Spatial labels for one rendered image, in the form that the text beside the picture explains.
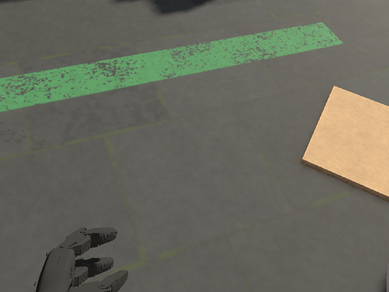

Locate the robot left hand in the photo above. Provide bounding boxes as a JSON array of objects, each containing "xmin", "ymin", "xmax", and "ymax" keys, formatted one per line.
[{"xmin": 34, "ymin": 227, "xmax": 128, "ymax": 292}]

